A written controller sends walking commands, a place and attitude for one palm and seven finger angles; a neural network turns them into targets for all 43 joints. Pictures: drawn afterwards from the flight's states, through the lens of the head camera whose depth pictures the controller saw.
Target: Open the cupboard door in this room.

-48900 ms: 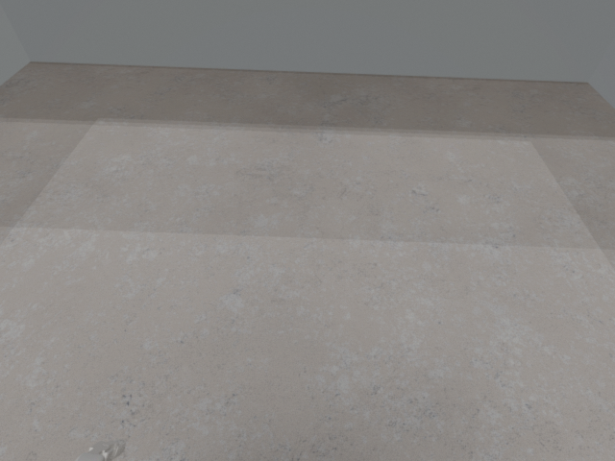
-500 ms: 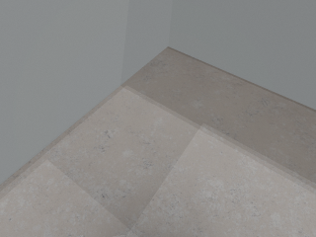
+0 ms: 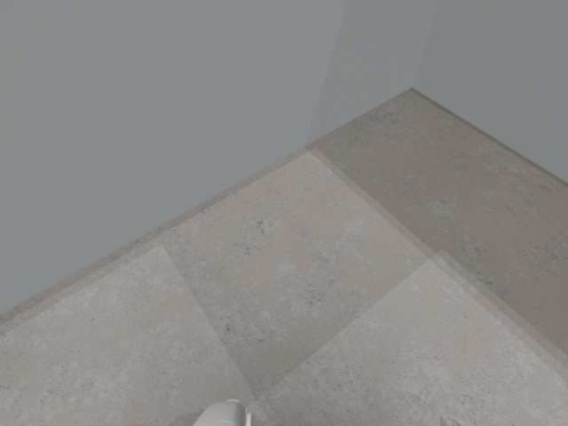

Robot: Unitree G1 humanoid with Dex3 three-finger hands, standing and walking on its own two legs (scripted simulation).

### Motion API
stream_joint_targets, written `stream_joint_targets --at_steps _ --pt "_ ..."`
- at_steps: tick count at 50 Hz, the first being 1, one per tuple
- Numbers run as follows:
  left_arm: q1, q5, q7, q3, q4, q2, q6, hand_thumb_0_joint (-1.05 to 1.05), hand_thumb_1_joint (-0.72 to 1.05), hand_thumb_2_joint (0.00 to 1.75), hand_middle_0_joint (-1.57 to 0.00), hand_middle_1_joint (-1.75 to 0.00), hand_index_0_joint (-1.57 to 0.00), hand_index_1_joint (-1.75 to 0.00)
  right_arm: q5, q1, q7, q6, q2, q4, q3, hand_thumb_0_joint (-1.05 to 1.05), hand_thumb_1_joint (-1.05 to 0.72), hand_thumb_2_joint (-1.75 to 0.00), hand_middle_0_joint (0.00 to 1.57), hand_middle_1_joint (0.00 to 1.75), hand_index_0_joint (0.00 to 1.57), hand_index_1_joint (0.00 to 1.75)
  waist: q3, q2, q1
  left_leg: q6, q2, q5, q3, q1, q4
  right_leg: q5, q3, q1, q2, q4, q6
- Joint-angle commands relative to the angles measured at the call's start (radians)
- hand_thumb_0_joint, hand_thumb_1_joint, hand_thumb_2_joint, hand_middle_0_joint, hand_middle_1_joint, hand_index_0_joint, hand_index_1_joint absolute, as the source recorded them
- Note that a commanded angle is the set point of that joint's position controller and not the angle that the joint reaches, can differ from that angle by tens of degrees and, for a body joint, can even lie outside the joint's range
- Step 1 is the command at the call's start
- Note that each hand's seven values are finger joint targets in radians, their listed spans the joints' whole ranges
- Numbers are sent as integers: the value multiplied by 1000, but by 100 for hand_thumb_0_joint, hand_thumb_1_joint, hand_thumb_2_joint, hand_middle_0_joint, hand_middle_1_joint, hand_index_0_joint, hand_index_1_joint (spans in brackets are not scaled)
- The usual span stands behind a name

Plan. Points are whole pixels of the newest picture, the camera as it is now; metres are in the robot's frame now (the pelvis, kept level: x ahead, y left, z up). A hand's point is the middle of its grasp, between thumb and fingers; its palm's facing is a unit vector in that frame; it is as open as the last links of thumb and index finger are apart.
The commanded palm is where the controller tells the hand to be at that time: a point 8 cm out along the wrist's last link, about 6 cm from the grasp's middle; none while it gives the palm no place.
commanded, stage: turn to face it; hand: left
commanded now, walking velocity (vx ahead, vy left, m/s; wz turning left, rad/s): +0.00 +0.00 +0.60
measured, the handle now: out of the picture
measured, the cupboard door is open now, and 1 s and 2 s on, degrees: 54 54 54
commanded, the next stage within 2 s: none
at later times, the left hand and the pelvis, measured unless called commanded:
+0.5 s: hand out of the picture +0.07 +0.21 -0.16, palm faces +0.29 -0.90 -0.32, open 7.4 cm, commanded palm none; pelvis +0.02 -0.04 -0.02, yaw +17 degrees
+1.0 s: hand out of the picture -0.04 +0.19 -0.18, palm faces +0.59 -0.77 -0.25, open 7.4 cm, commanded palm none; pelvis +0.03 -0.03 -0.01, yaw +36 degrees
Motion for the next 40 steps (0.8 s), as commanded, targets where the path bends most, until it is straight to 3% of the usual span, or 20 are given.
stream_joint_targets --at_steps 1,4,5,6,7,8,9,12,19,21,22,23,24,25,27,30,35,38,39,40 --pt "78 -1 15 64 -37 223 -24 0 90 90 -20 -30 -20 -30 3 -82 3 -38 -20 -101 4 0 -90 -90 20 30 20 30 -172 -181 62 7 -15 6 52 -13 -221 748 113 284 -226 -47 -94" --pt "38 -10 9 73 -36 226 -22 0 90 90 -20 -30 -20 -30 0 -6 -3 -46 -53 -85 -2 0 -90 -90 20 30 20 30 -185 -164 13 30 -17 169 56 166 -424 654 57 181 -223 47 -45" --pt "16 -15 5 70 -41 214 -21 0 90 90 -20 -30 -20 -30 -4 61 -3 -52 -87 -69 -14 0 -90 -90 20 30 20 30 -218 -81 -28 49 12 323 16 321 -532 561 20 83 -202 170 1" --pt "4 -23 -2 62 -73 159 -14 0 90 90 -20 -30 -20 -30 -14 133 -11 -60 -197 -56 -42 0 -90 -90 20 30 20 30 -259 178 -71 154 245 615 -283 512 -560 86 -22 -187 -86 376 75" --pt "-70 -21 0 39 -116 114 -5 0 90 90 -20 -30 -20 -30 -12 201 -22 -52 -271 -41 -60 0 -90 -90 20 30 20 30 -237 331 -109 303 427 998 -497 537 -575 -378 52 -379 9 568 112" --pt "-109 -14 6 42 -128 152 7 0 90 90 -20 -30 -20 -30 -14 215 -28 -46 -263 -26 -55 0 -90 -90 20 30 20 30 -222 209 -105 340 431 910 -430 486 -552 -351 159 -381 -5 642 94" --pt "-113 -11 7 48 -122 144 11 0 90 90 -20 -30 -20 -30 -16 158 -33 -52 -235 -42 -46 0 -90 -90 20 30 20 30 -188 200 -79 308 359 710 -385 394 -581 -283 166 -368 -1 640 90" --pt "-85 -13 -7 52 -73 138 21 0 90 90 -20 -30 -20 -30 -15 37 -45 -59 -181 -74 -31 0 -90 -90 20 30 20 30 -122 213 -19 227 235 619 -300 279 -596 -146 181 -317 21 597 98" --pt "-69 -20 -10 46 -77 115 14 0 90 90 -20 -30 -20 -30 -19 31 -39 -51 -196 -76 -44 0 -90 -90 20 30 20 30 -144 208 -5 204 182 491 -331 197 -567 -118 131 -103 103 231 87" --pt "24 -21 -8 54 -57 133 2 0 90 90 -20 -30 -20 -30 -11 -18 -37 -46 -188 -90 -48 0 -90 -90 20 30 20 30 -163 168 47 162 139 422 -319 94 -483 36 123 82 112 1 83" --pt "64 -11 0 66 -51 189 -10 0 90 90 -20 -30 -20 -30 -1 -17 -33 -45 -138 -102 -44 0 -90 -90 20 30 20 30 -172 -2 67 103 54 238 -255 -25 -371 43 233 205 -4 -170 56" --pt "74 4 10 85 -53 293 -17 0 90 90 -20 -30 -20 -30 3 -12 -27 -45 -66 -127 -32 0 -90 -90 20 30 20 30 -152 -329 79 20 -97 -88 -76 -179 -96 94 547 241 -294 -273 -56" --pt "67 -6 14 76 -61 298 -14 0 90 90 -20 -30 -20 -30 -4 -28 -22 -42 -110 -131 -37 0 -90 -90 20 30 20 30 -145 -319 83 32 -46 -182 -121 -150 148 173 570 113 -380 -275 -138" --pt "-3 -7 16 66 -83 260 -9 0 90 90 -20 -30 -20 -30 -5 -1 -16 -36 -97 -129 -39 0 -90 -90 20 30 20 30 -107 -190 37 38 -17 -115 -144 -124 216 125 461 35 -347 -268 -152" --pt "-74 -10 17 49 -95 191 -10 0 90 90 -20 -30 -20 -30 -9 10 -11 -21 -92 -78 -37 0 -90 -90 20 30 20 30 -94 -236 -5 12 12 -14 -103 -145 295 298 304 65 -218 -200 -108" --pt "-40 -7 17 45 -89 181 -16 0 90 90 -20 -30 -20 -30 -1 -4 0 -18 -58 -75 -21 0 -90 -90 20 30 20 30 -116 -192 8 -8 7 12 -34 -102 131 502 158 142 -184 -155 -87" --pt "27 -1 15 62 -57 223 -18 0 90 90 -20 -30 -20 -30 3 -54 5 -31 -31 -89 -5 0 -90 -90 20 30 20 30 -138 -179 51 0 -5 3 35 -9 -169 596 121 223 -225 -87 -96" --pt "7 -8 9 72 -52 234 -15 0 90 90 -20 -30 -20 -30 0 9 0 -41 -54 -79 -7 0 -90 -90 20 30 20 30 -153 -169 16 21 -14 134 50 137 -374 548 74 156 -230 8 -55" --pt "-14 -15 5 72 -57 226 -13 0 90 90 -20 -30 -20 -30 -2 69 0 -48 -82 -64 -15 0 -90 -90 20 30 20 30 -176 -104 -24 33 -7 258 26 259 -494 482 39 83 -211 105 -13" --pt "-10 -20 0 65 -76 180 -7 0 90 90 -20 -30 -20 -30 -10 132 -4 -56 -169 -56 -36 0 -90 -90 20 30 20 30 -225 125 -54 101 158 467 -199 431 -558 195 -5 -110 -124 298 53"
